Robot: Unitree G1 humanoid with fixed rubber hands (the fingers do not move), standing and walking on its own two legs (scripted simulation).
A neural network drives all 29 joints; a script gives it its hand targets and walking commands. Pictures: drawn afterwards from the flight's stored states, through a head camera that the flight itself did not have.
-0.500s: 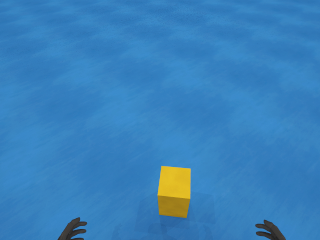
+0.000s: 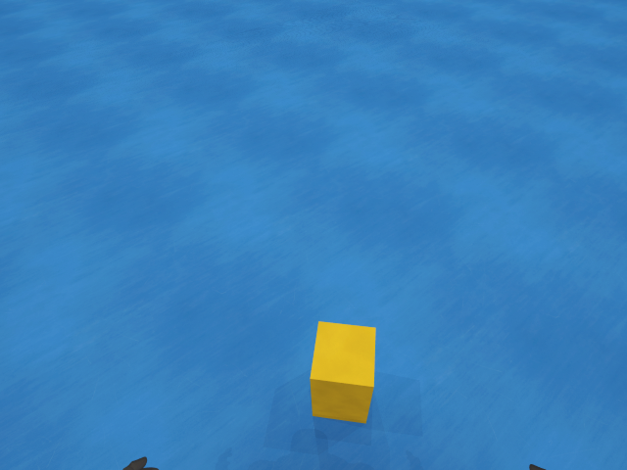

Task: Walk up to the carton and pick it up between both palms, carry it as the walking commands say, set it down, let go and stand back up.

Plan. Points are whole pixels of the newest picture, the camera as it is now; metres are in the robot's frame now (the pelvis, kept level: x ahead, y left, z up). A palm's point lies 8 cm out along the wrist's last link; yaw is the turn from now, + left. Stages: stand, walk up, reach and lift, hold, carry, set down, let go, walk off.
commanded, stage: stand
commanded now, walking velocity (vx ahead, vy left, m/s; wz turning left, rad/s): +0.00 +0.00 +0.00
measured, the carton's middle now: (342, 373) +0.55 -0.04 -0.63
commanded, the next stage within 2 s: none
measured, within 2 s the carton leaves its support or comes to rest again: neither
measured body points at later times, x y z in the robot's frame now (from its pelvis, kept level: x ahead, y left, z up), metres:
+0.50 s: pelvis -0.02 +0.00 +0.01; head -0.02 -0.01 +0.45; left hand +0.08 +0.29 -0.11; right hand +0.09 -0.29 -0.11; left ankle -0.02 +0.13 -0.73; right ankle -0.01 -0.12 -0.73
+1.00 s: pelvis -0.02 +0.00 +0.01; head -0.03 -0.01 +0.46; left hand +0.06 +0.29 -0.11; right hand +0.06 -0.30 -0.12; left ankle -0.02 +0.13 -0.73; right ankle -0.01 -0.12 -0.73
